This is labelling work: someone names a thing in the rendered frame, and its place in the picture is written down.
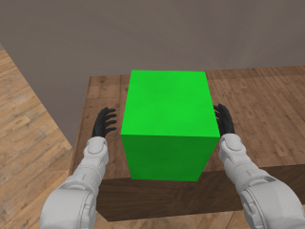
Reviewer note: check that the robot left upper arm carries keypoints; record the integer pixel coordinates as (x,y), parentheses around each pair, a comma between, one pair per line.
(69,209)

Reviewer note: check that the pedestal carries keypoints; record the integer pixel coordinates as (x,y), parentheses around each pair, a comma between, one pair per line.
(267,107)

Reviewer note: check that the robot left forearm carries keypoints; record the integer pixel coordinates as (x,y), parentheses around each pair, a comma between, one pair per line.
(89,173)

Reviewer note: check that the robot right upper arm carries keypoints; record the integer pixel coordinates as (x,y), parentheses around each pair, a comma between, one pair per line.
(271,205)

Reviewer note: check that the left robot hand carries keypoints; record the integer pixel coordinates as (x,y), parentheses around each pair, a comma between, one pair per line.
(100,125)

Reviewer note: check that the carton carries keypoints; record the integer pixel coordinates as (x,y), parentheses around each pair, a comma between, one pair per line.
(169,129)

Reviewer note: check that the robot right forearm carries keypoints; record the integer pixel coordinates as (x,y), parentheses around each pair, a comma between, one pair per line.
(240,169)

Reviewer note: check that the right robot hand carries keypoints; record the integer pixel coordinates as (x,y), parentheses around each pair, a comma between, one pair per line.
(225,121)

